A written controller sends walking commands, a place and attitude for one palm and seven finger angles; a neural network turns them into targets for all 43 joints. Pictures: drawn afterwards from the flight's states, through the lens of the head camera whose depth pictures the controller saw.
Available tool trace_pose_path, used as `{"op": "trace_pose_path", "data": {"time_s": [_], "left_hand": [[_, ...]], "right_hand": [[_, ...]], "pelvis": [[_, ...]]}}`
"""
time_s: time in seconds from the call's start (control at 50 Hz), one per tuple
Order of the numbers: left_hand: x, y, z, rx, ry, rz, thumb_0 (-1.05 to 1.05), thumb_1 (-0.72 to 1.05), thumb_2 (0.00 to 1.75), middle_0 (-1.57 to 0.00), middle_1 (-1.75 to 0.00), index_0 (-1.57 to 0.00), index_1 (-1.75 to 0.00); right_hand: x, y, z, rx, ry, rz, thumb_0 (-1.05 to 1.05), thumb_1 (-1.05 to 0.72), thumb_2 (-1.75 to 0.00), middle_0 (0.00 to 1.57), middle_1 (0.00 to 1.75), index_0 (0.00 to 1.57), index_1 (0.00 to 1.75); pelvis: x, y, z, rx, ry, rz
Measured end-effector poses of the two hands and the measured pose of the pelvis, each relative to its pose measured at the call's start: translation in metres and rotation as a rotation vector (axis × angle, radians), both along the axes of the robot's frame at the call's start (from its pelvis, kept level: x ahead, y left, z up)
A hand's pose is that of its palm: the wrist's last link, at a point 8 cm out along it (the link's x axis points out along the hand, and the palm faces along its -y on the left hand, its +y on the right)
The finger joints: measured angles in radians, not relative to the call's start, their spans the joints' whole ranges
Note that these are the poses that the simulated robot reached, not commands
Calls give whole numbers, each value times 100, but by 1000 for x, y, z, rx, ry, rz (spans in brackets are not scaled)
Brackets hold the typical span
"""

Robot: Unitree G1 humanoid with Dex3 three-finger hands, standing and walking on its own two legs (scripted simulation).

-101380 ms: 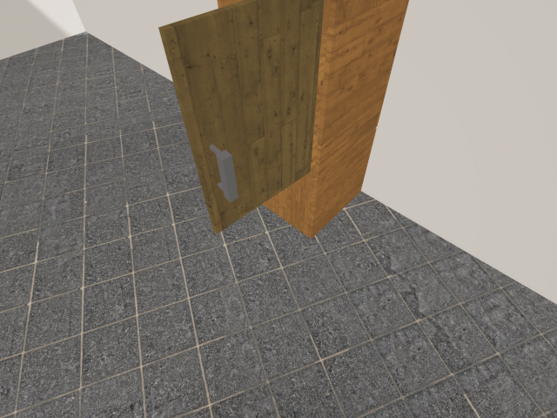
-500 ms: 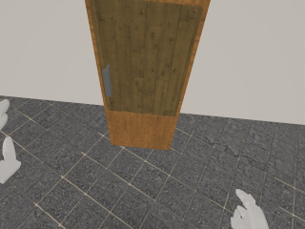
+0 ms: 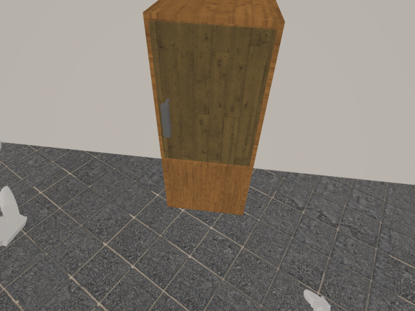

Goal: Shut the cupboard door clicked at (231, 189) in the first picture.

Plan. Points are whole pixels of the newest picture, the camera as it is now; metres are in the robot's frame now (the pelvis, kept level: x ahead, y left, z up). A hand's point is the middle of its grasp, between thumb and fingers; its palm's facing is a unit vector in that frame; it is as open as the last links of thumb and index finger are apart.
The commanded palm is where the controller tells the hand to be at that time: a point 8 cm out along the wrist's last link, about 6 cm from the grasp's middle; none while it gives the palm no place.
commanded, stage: stop stepping back and stand still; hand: left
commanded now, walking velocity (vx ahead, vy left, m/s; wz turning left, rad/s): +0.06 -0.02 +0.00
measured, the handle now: (167, 117) +0.85 +0.18 -0.09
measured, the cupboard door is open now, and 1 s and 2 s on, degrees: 0 0 0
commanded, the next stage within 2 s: let the arm hang, fingers relaxed in 0.14 s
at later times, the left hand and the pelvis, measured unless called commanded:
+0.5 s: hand out of the picture +0.09 +0.19 -0.15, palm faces -0.04 -0.98 -0.20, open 7.4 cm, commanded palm none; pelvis -0.01 +0.01 +0.00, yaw +1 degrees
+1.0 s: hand out of the picture -0.03 +0.23 -0.16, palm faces +0.02 -0.96 -0.27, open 7.4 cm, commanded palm none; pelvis -0.01 +0.02 +0.01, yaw +0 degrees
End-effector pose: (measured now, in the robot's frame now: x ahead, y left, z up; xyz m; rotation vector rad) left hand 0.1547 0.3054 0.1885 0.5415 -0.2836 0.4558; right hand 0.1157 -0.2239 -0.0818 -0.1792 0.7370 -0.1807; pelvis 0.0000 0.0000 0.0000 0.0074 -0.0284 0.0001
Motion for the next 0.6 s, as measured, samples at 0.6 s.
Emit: {"op": "trace_pose_path", "data": {"time_s": [0.6], "left_hand": [[-137,-66,-329,-667,1472,108,-2,99,90,-21,-30,-21,-30]], "right_hand": [[-60,-13,-31,-38,485,30,1,-91,-89,20,30,20,30]], "pelvis": [[-9,8,7,-15,2,19]]}}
